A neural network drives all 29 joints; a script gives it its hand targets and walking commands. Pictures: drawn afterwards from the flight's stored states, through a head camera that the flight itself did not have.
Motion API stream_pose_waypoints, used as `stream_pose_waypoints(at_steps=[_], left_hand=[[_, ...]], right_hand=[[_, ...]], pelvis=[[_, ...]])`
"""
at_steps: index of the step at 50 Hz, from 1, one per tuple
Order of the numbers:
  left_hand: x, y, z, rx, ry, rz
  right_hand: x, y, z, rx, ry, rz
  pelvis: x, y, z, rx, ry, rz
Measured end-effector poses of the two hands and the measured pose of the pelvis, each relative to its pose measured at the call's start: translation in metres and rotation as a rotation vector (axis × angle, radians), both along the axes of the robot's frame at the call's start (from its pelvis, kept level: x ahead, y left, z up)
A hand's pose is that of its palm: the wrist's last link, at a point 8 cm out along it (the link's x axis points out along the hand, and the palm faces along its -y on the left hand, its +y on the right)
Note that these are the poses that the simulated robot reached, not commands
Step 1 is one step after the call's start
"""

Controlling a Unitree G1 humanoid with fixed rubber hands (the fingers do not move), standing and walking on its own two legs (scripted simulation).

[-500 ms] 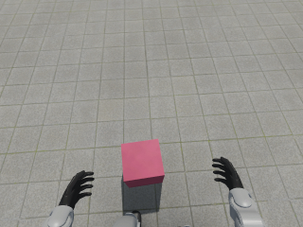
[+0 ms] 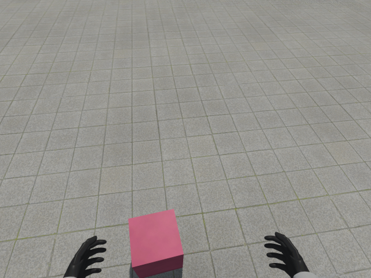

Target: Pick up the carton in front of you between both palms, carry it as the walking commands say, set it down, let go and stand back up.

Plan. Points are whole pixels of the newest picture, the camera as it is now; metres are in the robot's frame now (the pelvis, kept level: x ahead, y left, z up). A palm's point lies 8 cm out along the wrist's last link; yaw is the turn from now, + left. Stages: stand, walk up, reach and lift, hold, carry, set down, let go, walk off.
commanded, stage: let go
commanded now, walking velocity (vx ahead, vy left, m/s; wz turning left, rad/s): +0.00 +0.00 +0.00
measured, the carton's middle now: (156, 244) +0.39 +0.12 -0.65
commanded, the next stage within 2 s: stand in 0.16 s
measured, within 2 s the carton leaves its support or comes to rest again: neither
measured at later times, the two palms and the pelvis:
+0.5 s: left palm out of the picture +0.12 +0.32 -0.11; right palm out of the picture +0.12 -0.26 -0.08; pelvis -0.01 +0.04 -0.01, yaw -1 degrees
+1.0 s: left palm out of the picture +0.12 +0.32 -0.11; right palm out of the picture +0.10 -0.27 -0.09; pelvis +0.00 +0.03 +0.00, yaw -1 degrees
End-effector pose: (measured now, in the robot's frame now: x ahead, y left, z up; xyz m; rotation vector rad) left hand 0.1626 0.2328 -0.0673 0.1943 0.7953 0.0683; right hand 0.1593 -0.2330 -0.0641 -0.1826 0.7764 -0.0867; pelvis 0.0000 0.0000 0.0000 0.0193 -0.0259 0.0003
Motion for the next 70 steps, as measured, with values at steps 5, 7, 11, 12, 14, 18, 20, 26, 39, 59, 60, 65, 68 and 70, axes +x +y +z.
stream_pose_waypoints(at_steps=[5, 7, 11, 12, 14, 18, 20, 26, 39, 59, 60, 65, 68, 70], left_hand=[[-0.005, 0.016, 0.002, 0.021, -0.001, 0.037], [-0.008, 0.021, 0.002, 0.023, 0.002, 0.048], [-0.017, 0.035, -0.003, 0.052, 0.009, 0.050], [-0.019, 0.041, -0.007, 0.068, 0.015, 0.048], [-0.025, 0.054, -0.014, 0.092, 0.028, 0.045], [-0.037, 0.073, -0.027, 0.117, 0.074, 0.036], [-0.041, 0.079, -0.032, 0.124, 0.100, 0.031], [-0.046, 0.086, -0.039, 0.139, 0.150, 0.019], [-0.035, 0.087, -0.037, 0.156, 0.152, 0.016], [-0.064, 0.094, -0.040, 0.173, 0.228, 0.036], [-0.066, 0.094, -0.040, 0.174, 0.232, 0.037], [-0.074, 0.096, -0.040, 0.177, 0.251, 0.043], [-0.078, 0.097, -0.040, 0.179, 0.262, 0.046], [-0.081, 0.098, -0.040, 0.180, 0.268, 0.048]], right_hand=[[-0.001, 0.013, -0.004, -0.007, -0.002, 0.007], [-0.001, 0.018, -0.004, -0.008, -0.004, 0.007], [-0.007, 0.021, -0.008, -0.053, 0.018, 0.019], [-0.011, 0.018, -0.010, -0.079, 0.038, 0.020], [-0.020, 0.008, -0.012, -0.130, 0.072, 0.011], [-0.035, -0.014, -0.011, -0.202, 0.120, -0.026], [-0.040, -0.022, -0.010, -0.224, 0.139, -0.042], [-0.043, -0.029, -0.012, -0.239, 0.170, -0.068], [-0.043, -0.023, -0.022, -0.200, 0.196, -0.083], [-0.069, -0.037, -0.024, -0.211, 0.261, -0.103], [-0.070, -0.037, -0.024, -0.211, 0.264, -0.104], [-0.077, -0.039, -0.026, -0.210, 0.282, -0.105], [-0.081, -0.040, -0.026, -0.209, 0.292, -0.106], [-0.083, -0.041, -0.027, -0.209, 0.299, -0.107]], pelvis=[[-0.001, 0.009, -0.002, 0.000, 0.005, 0.004], [-0.002, 0.013, -0.002, -0.002, 0.004, 0.003], [-0.007, 0.021, -0.004, -0.009, 0.011, -0.002], [-0.009, 0.022, -0.004, -0.012, 0.015, -0.004], [-0.010, 0.025, -0.006, -0.016, 0.024, -0.007], [-0.010, 0.030, -0.008, -0.020, 0.036, -0.014], [-0.009, 0.032, -0.008, -0.022, 0.040, -0.017], [-0.004, 0.036, -0.007, -0.024, 0.041, -0.022], [0.001, 0.036, -0.005, -0.021, 0.024, -0.025], [-0.011, 0.033, -0.001, -0.024, -0.002, -0.021], [-0.012, 0.033, -0.001, -0.024, -0.003, -0.021], [-0.016, 0.033, 0.000, -0.025, -0.008, -0.019], [-0.018, 0.033, 0.001, -0.025, -0.010, -0.018], [-0.019, 0.032, 0.001, -0.025, -0.011, -0.017]])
